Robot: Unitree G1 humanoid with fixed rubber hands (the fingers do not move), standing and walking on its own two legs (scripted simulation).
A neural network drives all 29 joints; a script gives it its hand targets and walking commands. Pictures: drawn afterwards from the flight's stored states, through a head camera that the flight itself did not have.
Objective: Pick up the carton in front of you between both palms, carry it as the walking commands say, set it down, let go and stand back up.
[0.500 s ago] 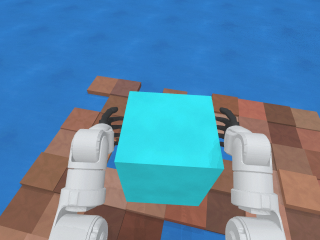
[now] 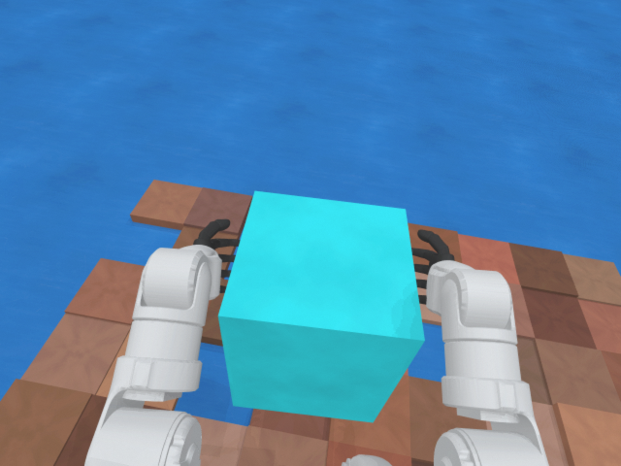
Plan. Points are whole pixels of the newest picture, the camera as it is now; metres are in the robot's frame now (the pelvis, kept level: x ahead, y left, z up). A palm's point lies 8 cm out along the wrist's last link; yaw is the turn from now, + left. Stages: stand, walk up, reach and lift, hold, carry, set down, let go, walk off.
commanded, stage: carry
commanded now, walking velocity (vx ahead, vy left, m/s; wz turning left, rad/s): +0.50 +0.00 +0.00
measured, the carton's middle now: (316, 311) +0.35 -0.01 +0.00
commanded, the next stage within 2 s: none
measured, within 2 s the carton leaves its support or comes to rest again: neither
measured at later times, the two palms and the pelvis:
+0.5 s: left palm (223, 61) +0.68 +0.16 +0.20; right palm (400, 70) +0.71 -0.14 +0.19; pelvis +0.32 -0.01 +0.03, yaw +1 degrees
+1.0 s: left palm (231, 49) +0.98 +0.20 +0.09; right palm (357, 61) +0.97 -0.10 +0.10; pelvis +0.61 +0.06 -0.02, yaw +1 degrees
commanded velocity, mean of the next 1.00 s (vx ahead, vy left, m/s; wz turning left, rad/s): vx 0.50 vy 0.00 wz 0.00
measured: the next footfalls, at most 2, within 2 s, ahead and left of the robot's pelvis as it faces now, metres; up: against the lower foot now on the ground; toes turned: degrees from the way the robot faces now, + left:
right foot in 0.24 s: +0.38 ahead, -0.10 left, +0.04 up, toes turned -4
left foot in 0.62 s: +0.53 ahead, +0.15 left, -0.01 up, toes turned +2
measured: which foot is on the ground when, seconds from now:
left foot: down 0.00-0.26, up 0.28-0.60, down 0.62-1.00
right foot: up 0.00-0.22, down 0.24-0.68, up 0.70-1.00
